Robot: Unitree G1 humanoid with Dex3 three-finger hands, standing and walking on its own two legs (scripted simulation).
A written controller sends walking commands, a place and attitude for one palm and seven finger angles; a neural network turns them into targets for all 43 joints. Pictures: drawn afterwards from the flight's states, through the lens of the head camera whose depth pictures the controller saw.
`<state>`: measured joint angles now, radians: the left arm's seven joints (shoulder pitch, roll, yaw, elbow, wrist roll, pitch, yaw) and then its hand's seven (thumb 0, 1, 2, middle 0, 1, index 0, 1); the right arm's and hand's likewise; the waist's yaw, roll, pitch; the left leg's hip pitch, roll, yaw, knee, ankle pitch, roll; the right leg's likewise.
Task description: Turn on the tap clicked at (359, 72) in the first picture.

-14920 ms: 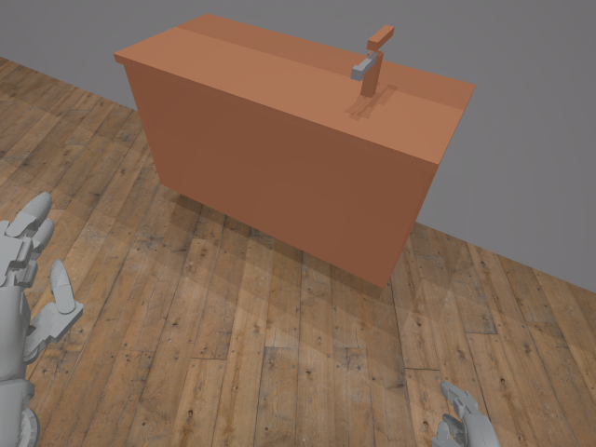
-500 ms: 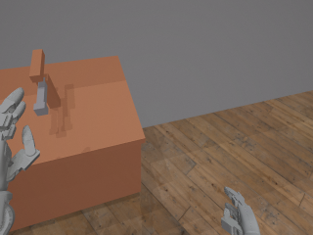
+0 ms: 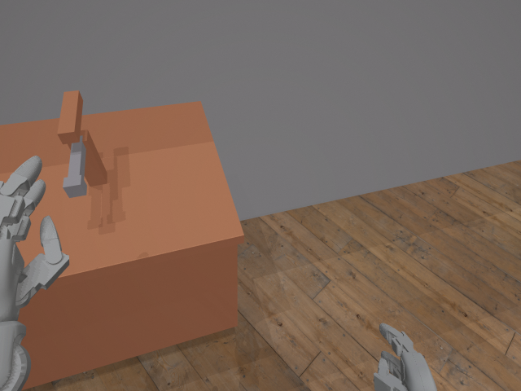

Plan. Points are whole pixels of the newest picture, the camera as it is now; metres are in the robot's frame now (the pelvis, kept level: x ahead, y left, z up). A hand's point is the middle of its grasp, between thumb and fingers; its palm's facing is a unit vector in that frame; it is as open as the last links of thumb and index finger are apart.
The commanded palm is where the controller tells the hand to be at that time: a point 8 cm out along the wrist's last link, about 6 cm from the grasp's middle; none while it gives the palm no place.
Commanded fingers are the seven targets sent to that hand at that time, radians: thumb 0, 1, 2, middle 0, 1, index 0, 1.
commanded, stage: look again from close up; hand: left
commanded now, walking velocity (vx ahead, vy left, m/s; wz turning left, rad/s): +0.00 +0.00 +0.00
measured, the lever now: (75, 186) +0.41 +0.37 +0.04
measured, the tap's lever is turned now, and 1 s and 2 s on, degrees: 0 0 0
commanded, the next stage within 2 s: shuffle to correct the standing spot in 0.08 s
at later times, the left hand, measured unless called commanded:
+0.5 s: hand (56, 255) +0.22 +0.26 +0.15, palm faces +0.40 -0.84 -0.35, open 7.4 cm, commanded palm +0.17 +0.29 +0.17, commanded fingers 0.00 0.90 0.90 -0.20 -0.30 -0.20 -0.30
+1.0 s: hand (47, 238) +0.24 +0.28 +0.15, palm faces +0.41 -0.83 -0.39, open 7.4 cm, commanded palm +0.19 +0.31 +0.17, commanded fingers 0.00 0.90 0.90 -0.20 -0.30 -0.20 -0.30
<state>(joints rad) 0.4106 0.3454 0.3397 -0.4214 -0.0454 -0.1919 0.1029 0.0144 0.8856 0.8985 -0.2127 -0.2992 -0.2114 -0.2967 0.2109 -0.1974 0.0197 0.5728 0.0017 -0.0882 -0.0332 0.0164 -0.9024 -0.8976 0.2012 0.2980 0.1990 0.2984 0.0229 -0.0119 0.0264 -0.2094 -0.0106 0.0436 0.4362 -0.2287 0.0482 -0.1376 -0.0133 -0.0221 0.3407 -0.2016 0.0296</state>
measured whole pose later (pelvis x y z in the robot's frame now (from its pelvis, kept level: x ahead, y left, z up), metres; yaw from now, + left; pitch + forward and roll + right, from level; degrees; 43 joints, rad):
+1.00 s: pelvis +0.04 +0.03 -0.02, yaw +2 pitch +0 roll -2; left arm 0.46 0.38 0.39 -0.48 -0.05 -0.23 0.11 0.01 0.88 0.90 -0.21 -0.30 -0.21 -0.30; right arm 0.21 -0.20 0.00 0.59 0.01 -0.06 -0.02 0.02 -0.90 -0.90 0.20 0.30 0.20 0.30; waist 0.00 0.00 0.02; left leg -0.26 -0.06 0.04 0.66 -0.40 0.09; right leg -0.21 -0.07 -0.04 0.63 -0.39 0.02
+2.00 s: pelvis +0.10 +0.07 +0.00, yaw +0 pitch -1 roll -1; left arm 0.42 0.37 0.37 -0.49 -0.05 -0.18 0.14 0.01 0.89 0.90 -0.21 -0.30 -0.21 -0.30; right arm 0.19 -0.17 0.03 0.57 0.00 -0.11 -0.03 0.02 -0.90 -0.90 0.20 0.30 0.20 0.30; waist 0.02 -0.02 0.05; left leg -0.24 0.03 0.02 0.48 -0.22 -0.01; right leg -0.20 -0.03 -0.09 0.44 -0.22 0.01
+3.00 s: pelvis +0.10 +0.11 +0.00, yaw -1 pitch -1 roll -2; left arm 0.39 0.35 0.35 -0.44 -0.04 -0.22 0.11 0.02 0.89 0.90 -0.21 -0.30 -0.21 -0.30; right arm 0.20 -0.17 0.03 0.59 -0.01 -0.16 -0.02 0.02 -0.90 -0.90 0.20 0.30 0.20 0.30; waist 0.03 -0.04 0.04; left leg -0.23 0.00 0.06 0.49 -0.24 0.05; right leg -0.17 -0.06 -0.06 0.39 -0.19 0.05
